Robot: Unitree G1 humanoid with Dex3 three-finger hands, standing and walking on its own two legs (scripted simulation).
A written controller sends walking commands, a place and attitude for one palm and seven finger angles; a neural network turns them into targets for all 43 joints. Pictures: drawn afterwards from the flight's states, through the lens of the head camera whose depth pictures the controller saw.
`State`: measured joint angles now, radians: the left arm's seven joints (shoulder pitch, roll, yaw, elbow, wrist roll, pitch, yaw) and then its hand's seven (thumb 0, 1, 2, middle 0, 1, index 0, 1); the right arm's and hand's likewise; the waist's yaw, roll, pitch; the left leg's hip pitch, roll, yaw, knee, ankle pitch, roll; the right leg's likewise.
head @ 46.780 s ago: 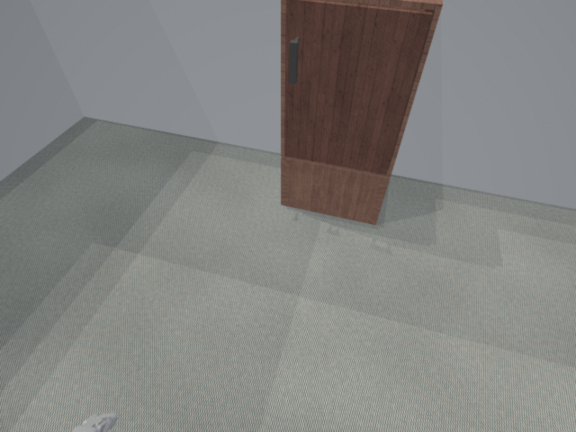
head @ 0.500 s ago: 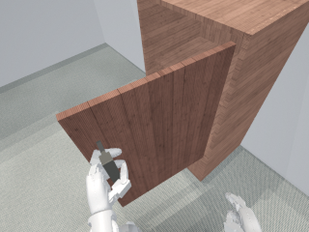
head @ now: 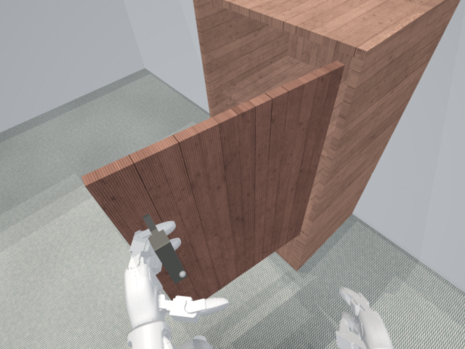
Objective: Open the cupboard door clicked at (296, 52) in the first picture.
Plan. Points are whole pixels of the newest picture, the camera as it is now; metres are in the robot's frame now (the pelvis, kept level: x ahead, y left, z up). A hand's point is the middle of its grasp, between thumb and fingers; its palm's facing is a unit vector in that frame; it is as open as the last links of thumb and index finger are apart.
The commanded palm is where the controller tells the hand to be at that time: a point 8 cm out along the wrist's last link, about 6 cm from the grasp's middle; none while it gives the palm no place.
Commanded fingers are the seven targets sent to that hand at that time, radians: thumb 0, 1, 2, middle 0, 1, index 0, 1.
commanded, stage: open thumb and fingers to let go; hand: left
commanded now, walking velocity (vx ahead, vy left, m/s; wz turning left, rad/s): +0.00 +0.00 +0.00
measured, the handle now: (164, 248) +0.27 +0.13 +0.05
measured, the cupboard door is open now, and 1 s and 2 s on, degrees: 82 81 81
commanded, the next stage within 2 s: slide the hand sideways off the handle in 0.18 s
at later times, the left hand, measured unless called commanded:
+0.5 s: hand (167, 295) +0.20 +0.11 +0.06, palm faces -0.17 -0.99 +0.03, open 16.1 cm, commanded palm +0.18 +0.15 +0.06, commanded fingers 0.00 -0.50 0.30 -0.15 -0.30 -0.15 -0.30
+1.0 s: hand (141, 309) +0.18 +0.14 +0.06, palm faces -0.08 -1.00 +0.04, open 15.8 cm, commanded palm +0.15 +0.20 +0.06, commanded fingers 0.00 -0.50 0.30 -0.15 -0.30 -0.15 -0.30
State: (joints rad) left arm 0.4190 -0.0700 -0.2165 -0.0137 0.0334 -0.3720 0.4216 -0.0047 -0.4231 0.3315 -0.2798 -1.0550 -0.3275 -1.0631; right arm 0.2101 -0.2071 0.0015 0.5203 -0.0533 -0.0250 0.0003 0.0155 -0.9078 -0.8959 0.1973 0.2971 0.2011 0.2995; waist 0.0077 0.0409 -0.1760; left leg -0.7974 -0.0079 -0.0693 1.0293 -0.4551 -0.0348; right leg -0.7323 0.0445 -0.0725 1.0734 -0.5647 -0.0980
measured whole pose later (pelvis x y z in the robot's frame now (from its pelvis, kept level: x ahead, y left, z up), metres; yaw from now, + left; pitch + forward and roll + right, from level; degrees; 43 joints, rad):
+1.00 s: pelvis +0.00 +0.08 -0.01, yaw -3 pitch +13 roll -3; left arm 0.62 0.10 -0.29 -0.29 0.00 -0.32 0.10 -0.01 -0.50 0.30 -0.20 -0.33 -0.25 -0.35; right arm 0.25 -0.18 0.06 0.33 -0.01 0.01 0.02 0.02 -0.90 -0.90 0.20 0.30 0.20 0.30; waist 0.00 0.04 -0.16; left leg -0.87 -0.02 -0.01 1.16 -0.51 0.04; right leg -0.77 0.03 -0.02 1.12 -0.57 0.00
